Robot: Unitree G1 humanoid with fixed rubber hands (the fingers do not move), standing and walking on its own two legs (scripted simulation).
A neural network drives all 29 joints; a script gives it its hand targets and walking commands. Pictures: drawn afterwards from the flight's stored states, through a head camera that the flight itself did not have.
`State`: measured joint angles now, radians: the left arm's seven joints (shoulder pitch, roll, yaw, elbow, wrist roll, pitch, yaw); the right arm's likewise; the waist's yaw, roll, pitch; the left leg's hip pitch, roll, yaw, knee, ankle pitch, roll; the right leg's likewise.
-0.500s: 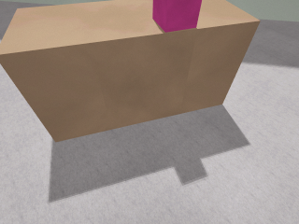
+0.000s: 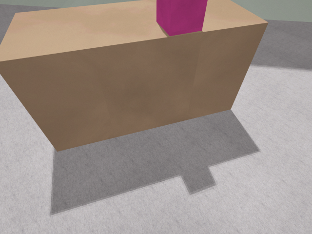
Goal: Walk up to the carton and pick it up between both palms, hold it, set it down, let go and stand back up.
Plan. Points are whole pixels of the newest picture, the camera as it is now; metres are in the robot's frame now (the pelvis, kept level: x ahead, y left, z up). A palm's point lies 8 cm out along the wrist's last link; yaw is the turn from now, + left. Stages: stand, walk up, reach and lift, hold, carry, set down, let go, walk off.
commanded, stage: stand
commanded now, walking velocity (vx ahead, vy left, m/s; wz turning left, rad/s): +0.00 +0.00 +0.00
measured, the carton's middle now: (180, 2) +1.21 -0.12 +0.12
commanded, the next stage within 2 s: none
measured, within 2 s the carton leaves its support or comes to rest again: neither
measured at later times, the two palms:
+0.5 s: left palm out of the picture -0.03 +0.20 -0.15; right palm out of the picture -0.03 -0.20 -0.15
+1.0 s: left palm out of the picture -0.04 +0.20 -0.15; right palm out of the picture -0.04 -0.19 -0.15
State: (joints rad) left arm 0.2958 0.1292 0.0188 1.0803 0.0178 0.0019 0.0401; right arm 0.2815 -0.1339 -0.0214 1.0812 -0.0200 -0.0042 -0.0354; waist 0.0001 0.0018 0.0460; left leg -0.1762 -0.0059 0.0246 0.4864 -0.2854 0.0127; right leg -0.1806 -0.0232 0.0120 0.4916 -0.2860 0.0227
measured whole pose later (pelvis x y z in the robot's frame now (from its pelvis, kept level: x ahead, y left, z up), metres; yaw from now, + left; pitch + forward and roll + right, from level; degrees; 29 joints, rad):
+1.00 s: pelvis -0.01 +0.00 +0.00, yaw +0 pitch -2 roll +0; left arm 0.30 0.08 0.01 1.18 0.02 0.00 0.05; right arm 0.31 -0.09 -0.01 1.17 -0.02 -0.01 -0.04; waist 0.00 0.00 0.04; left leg -0.18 -0.01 0.03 0.46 -0.26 0.02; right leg -0.19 -0.03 0.02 0.47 -0.26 0.03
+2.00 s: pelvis +0.01 +0.01 +0.00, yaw +0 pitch -1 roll +0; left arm 0.30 0.09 0.01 1.17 0.01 -0.01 0.04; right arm 0.30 -0.10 -0.01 1.16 -0.01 -0.02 -0.04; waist 0.00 -0.01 0.04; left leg -0.16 -0.01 0.03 0.45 -0.28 0.02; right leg -0.16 -0.04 0.01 0.45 -0.27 0.04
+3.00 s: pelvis +0.01 +0.01 +0.00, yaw +0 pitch -1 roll +0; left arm 0.33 0.09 0.02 1.19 0.01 0.00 0.04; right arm 0.31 -0.10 -0.01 1.17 -0.01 -0.02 -0.04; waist 0.00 0.00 0.05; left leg -0.14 -0.02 0.04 0.43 -0.28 0.03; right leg -0.14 -0.05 0.01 0.44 -0.27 0.04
